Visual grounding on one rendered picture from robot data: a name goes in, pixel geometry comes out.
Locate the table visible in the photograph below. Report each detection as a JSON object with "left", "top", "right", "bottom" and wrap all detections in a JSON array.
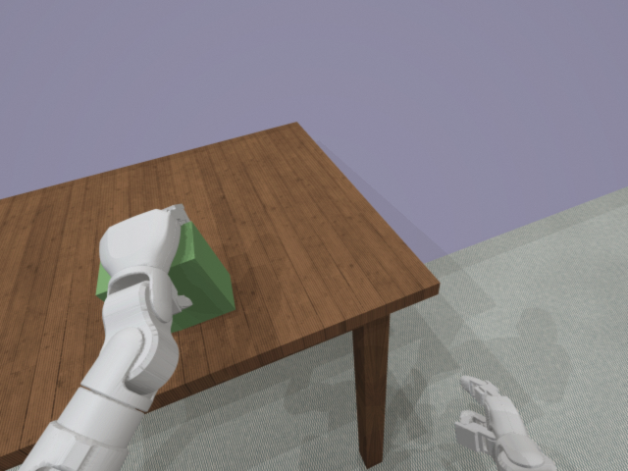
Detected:
[{"left": 0, "top": 122, "right": 440, "bottom": 471}]

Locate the robot right hand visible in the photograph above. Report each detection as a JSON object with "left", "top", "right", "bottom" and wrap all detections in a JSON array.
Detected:
[{"left": 454, "top": 376, "right": 529, "bottom": 462}]

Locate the robot left hand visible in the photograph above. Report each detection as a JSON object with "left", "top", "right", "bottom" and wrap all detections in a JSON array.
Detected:
[{"left": 99, "top": 204, "right": 192, "bottom": 315}]

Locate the robot left forearm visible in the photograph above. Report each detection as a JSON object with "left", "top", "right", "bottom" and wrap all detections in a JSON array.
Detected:
[{"left": 18, "top": 266, "right": 179, "bottom": 471}]

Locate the sponge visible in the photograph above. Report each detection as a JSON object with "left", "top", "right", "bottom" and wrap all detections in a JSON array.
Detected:
[{"left": 95, "top": 222, "right": 236, "bottom": 333}]

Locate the robot right forearm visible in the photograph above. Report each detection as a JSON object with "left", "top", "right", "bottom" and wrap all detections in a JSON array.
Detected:
[{"left": 495, "top": 434, "right": 556, "bottom": 471}]

